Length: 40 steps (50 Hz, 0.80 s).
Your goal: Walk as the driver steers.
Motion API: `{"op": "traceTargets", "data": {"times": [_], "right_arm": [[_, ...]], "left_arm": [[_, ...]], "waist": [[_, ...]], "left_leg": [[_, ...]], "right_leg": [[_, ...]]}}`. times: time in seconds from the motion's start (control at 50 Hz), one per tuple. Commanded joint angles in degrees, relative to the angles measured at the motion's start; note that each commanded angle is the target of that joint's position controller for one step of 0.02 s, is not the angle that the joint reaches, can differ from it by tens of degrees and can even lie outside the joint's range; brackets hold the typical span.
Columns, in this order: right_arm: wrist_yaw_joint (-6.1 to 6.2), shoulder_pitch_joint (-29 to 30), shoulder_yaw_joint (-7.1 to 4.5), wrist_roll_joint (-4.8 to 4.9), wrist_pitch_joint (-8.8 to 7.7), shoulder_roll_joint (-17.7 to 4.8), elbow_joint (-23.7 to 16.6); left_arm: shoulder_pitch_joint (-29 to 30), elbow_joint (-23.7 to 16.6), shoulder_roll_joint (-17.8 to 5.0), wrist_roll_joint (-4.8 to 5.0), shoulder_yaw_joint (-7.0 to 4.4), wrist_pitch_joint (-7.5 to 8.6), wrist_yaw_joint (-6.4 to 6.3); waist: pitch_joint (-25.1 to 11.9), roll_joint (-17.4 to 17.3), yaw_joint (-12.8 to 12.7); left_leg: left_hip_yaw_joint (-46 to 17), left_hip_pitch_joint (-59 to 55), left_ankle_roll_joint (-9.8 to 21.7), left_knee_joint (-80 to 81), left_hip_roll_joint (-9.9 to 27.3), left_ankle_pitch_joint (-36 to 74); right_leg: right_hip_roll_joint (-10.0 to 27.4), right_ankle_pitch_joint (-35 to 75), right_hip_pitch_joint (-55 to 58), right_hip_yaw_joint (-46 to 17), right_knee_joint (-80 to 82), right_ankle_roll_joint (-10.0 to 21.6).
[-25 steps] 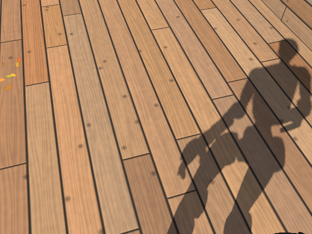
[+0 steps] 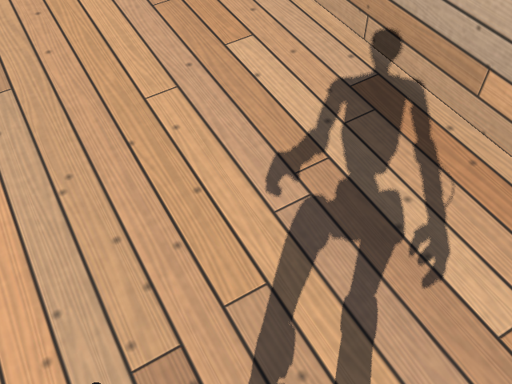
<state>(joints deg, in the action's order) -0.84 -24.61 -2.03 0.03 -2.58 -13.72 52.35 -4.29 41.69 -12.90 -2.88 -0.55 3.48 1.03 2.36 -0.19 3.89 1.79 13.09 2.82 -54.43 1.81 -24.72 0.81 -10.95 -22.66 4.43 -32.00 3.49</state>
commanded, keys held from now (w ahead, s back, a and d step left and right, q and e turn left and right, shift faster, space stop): w+q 1.00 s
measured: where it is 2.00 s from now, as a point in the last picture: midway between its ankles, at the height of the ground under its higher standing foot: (97, 253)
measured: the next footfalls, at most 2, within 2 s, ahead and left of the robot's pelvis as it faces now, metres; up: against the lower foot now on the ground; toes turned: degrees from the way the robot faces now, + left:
left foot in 0.44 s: +0.36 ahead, +0.14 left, +0.00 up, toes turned +20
right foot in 0.98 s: +0.71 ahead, +0.12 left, +0.00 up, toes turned +36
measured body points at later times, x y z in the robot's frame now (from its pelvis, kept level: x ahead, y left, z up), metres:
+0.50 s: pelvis +0.25 +0.06 -0.02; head +0.29 +0.07 +0.43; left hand +0.18 +0.31 -0.16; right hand +0.50 -0.13 -0.12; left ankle +0.32 +0.13 -0.73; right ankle +0.09 -0.09 -0.66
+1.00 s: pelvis +0.52 +0.13 -0.01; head +0.55 +0.14 +0.44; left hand +0.59 +0.44 -0.09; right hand +0.67 -0.13 -0.14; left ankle +0.33 +0.13 -0.72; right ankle +0.68 +0.10 -0.74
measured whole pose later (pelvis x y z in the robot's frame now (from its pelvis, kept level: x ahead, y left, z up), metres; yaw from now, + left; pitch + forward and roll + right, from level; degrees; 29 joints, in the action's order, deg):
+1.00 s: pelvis +0.52 +0.13 -0.01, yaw +35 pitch +2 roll +0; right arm -0.2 -25.4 -4.7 -0.2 -2.3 -17.6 48.0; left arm -2.3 39.0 -14.7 -2.4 -0.7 3.9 0.3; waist 1.7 -0.1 5.1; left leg -12.2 3.3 5.1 -35.3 -7.7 -26.9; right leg -0.3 -5.7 -26.6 -0.4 -30.5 0.8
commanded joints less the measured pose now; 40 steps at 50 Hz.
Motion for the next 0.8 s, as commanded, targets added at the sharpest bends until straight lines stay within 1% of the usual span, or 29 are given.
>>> {"op": "traceTargets", "data": {"times": [0.02,0.04,0.06,0.08,0.12,0.18,0.24,0.28,0.34,0.36,0.38,0.4,0.42,0.44,0.46,0.48,0.5,0.52,0.54,0.56,0.58,0.6,0.62,0.64,0.68,0.72,0.76,0.8], "right_arm": [[-0.03,2.1,-1.7,0.07,-0.33,-5.6,-4.6],[-0.33,1.8,-1.91,-0.88,0.39,-5.4,-4.1],[-0.76,0.7,-1.94,-1.45,1.16,-4.6,-3.5],[-1.14,1.2,-2.04,-1.53,1.67,-4.1,-3.7],[-1.73,4.3,-2.15,-1.55,2.22,-3.4,-4.9],[-2.27,9.9,-2.08,-1.74,2.51,-3.0,-6.8],[-2.91,15.9,-1.38,-1.79,2.29,-2.1,-9.0],[-3.41,20.0,-0.93,-2.0,2.18,-1.9,-10.6],[-3.71,23.2,-0.86,-2.31,2.15,-2.7,-12.4],[-3.61,23.2,-0.99,-2.38,2.17,-3.0,-12.7],[-3.36,22.2,-1.21,-2.44,2.23,-3.5,-12.6],[-3.0,19.8,-1.57,-2.47,2.24,-4.1,-12.2],[-2.55,14.9,-2.18,-2.42,1.96,-5.1,-11.0],[-1.85,6.7,-3.12,-2.75,1.33,-6.5,-8.5],[-0.85,-1.6,-4.97,-3.34,1.1,-11.9,-6.4],[-0.49,2.3,-6.62,-1.89,1.68,-18.7,-7.8],[-0.4,0.9,-6.61,-0.61,2.29,-18.2,-8.6],[0.22,3.3,-5.88,-0.53,2.27,-15.4,-7.9],[0.46,5.3,-4.9,-0.37,1.95,-11.8,-7.4],[0.7,7.5,-4.3,-0.21,1.47,-10.0,-7.4],[0.77,9.4,-3.8,-0.11,1.05,-8.7,-8.0],[0.59,9.5,-3.58,0.0,0.47,-8.5,-8.2],[0.41,8.7,-3.65,0.11,-0.08,-8.9,-8.0],[0.28,8.0,-3.86,0.09,-0.4,-9.8,-7.7],[0.24,6.0,-4.1,-0.07,-0.57,-10.7,-7.5],[0.21,3.8,-4.1,-0.07,-0.51,-10.6,-7.2],[0.25,1.8,-4.2,-0.03,-0.45,-10.7,-7.0],[0.44,-0.2,-4.3,-0.2,-0.4,-11.0,-6.8]], "left_arm": [[-11.6,1.5,-7.1,1.2,-2.62,0.49,-0.92],[-10.5,1.9,-5.8,1.55,-2.23,0.91,-1.1],[-10.0,2.2,-5.5,1.57,-2.16,1.33,-1.26],[-10.7,2.6,-5.6,1.6,-2.26,1.94,-1.32],[-11.7,3.6,-6.4,1.98,-2.7,2.82,-1.43],[-14.1,5.2,-6.2,1.83,-2.9,3.05,-1.61],[-14.9,6.2,-6.3,1.74,-2.96,2.98,-1.64],[-16.3,7.0,-7.5,1.74,-3.28,2.89,-1.85],[-18.6,8.4,-8.9,1.64,-3.72,2.2,-2.16],[-18.8,8.7,-9.4,1.58,-3.83,1.87,-2.27],[-18.6,8.9,-10.3,1.51,-4.01,1.53,-2.4],[-18.5,9.0,-11.3,1.43,-4.26,1.08,-2.52],[-18.2,9.0,-12.3,1.37,-4.53,0.4,-2.53],[-17.6,8.6,-12.8,1.59,-4.61,-0.15,-2.41],[-17.9,6.9,-10.7,1.42,-3.97,-0.11,-2.24],[-18.2,2.3,-5.3,2.18,-3.16,0.49,-1.18],[-11.6,0.8,-9.4,1.49,-3.52,1.21,-0.96],[-9.1,0.1,-8.1,2.26,-3.07,1.91,-0.77],[-10.4,1.0,-7.6,2.33,-2.82,2.38,-0.99],[-10.3,0.9,-7.4,1.43,-2.86,1.8,-1.05],[-12.1,1.5,-7.3,0.48,-2.77,0.68,-0.99],[-12.8,1.6,-7.1,0.04,-2.78,-0.38,-0.81],[-12.9,1.4,-6.7,-0.1,-2.71,-1.17,-0.6],[-12.1,1.0,-6.2,-0.02,-2.59,-1.65,-0.44],[-7.7,-0.6,-5.9,0.08,-2.42,-2.01,-0.27],[-2.7,-2.2,-6.1,0.26,-2.34,-2.04,-0.21],[1.1,-3.4,-6.0,0.5,-2.14,-1.88,-0.03],[4.5,-4.6,-6.0,0.75,-1.9,-1.56,0.2]], "waist": [[-4.2,5.3,-6.0],[-2.1,6.7,-4.6],[-1.7,7.0,-3.5],[-1.8,6.3,-3.2],[-0.7,5.2,-2.6],[1.0,4.5,-3.3],[2.5,4.4,-4.2],[3.4,4.4,-5.2],[3.9,3.8,-6.0],[3.5,4.0,-5.7],[2.3,4.6,-5.0],[0.4,5.4,-3.9],[-2.8,5.5,-1.7],[-7.5,3.6,2.2],[-13.5,-2.3,5.1],[-17.3,-17.0,0.3],[-17.4,-5.9,3.6],[-10.3,-2.7,2.0],[-4.8,1.3,-1.0],[-3.0,1.7,-3.1],[-3.2,1.1,-4.8],[-3.8,0.6,-5.4],[-3.9,0.4,-5.7],[-3.6,0.1,-5.7],[-1.9,-0.8,-4.5],[-0.5,-1.9,-2.7],[-0.3,-2.7,-1.0],[-0.3,-3.0,0.5]], "left_leg": [[-4.3,22.3,1.5,-11.2,3.1,4.3],[-4.1,20.6,0.9,-9.7,3.8,5.9],[-3.8,19.1,0.3,-9.8,3.8,7.5],[-3.5,19.1,0.0,-10.3,3.6,8.9],[-3.3,22.4,-0.6,-9.7,4.1,12.4],[-3.0,27.5,-1.4,-6.0,4.7,17.9],[-0.9,26.4,-1.3,4.2,4.1,23.8],[1.4,24.5,-0.4,10.3,3.7,25.4],[4.3,22.9,2.1,15.7,2.2,21.4],[5.4,21.4,3.2,16.9,1.0,19.1],[6.7,19.0,4.3,17.6,-0.9,16.0],[7.9,15.6,5.6,17.8,-3.1,12.4],[8.3,10.3,7.1,18.9,-5.4,9.4],[7.4,-0.6,8.9,23.4,-7.4,11.0],[-5.5,-15.1,11.8,26.3,1.2,5.3],[-39.5,-30.3,20.7,34.4,16.5,5.7],[-42.6,-30.0,21.1,38.8,17.6,11.2],[-33.7,-24.3,20.0,38.2,16.9,16.3],[-27.7,-15.4,17.2,38.7,14.2,23.9],[-23.3,-10.2,15.2,39.1,10.8,27.8],[-20.2,-6.8,14.3,39.9,8.7,30.6],[-18.9,-5.1,14.3,40.4,7.7,32.9],[-17.8,-4.1,14.4,40.8,6.7,34.2],[-17.0,-3.2,14.3,41.4,5.9,33.6],[-17.0,-2.6,13.6,42.9,4.9,30.3],[-17.7,-4.0,12.6,43.4,4.3,27.6],[-18.4,-6.3,11.6,42.6,3.9,27.4],[-19.2,-9.0,11.1,41.2,4.1,29.2]], "right_leg": [[17.5,1.2,21.5,-18.7,19.3,5.7],[15.6,3.2,17.9,-14.7,20.9,4.5],[14.6,4.9,16.0,-11.8,21.9,4.0],[14.5,7.3,15.5,-10.2,22.7,4.3],[14.5,10.5,16.1,-6.6,24.2,4.9],[14.3,12.5,17.7,-1.9,25.0,5.5],[13.2,14.4,17.9,3.0,24.7,5.0],[13.9,16.2,19.1,5.1,24.6,4.7],[15.1,23.4,24.5,7.6,21.6,3.8],[15.3,30.0,26.2,8.6,19.1,3.4],[15.3,39.5,27.8,9.6,15.3,3.0],[15.3,48.5,29.1,10.3,9.9,2.6],[15.2,53.3,29.2,10.7,1.3,2.5],[14.2,48.4,25.0,11.6,-11.5,1.4],[12.2,29.1,12.7,11.6,-28.9,-0.6],[-1.9,-18.9,-13.5,6.6,-50.5,-4.6],[-0.7,-16.9,-20.0,-5.4,-53.0,-4.3],[2.5,-11.7,-21.9,-6.4,-50.8,-3.6],[4.8,-8.4,-18.5,-6.2,-44.0,-3.4],[6.1,-8.1,-15.1,-6.8,-39.6,-3.7],[6.4,-7.7,-11.4,-6.8,-37.4,-4.3],[6.2,-7.7,-9.6,-6.5,-35.7,-4.9],[6.0,-7.4,-9.3,-5.9,-33.9,-5.4],[5.9,-6.1,-9.8,-5.4,-31.6,-5.9],[5.8,-1.9,-12.4,-4.8,-26.5,-6.7],[5.6,2.8,-15.1,-4.9,-20.3,-7.2],[4.7,6.8,-16.0,-5.1,-14.9,-7.3],[3.6,8.8,-16.3,-5.2,-10.6,-7.1]]}}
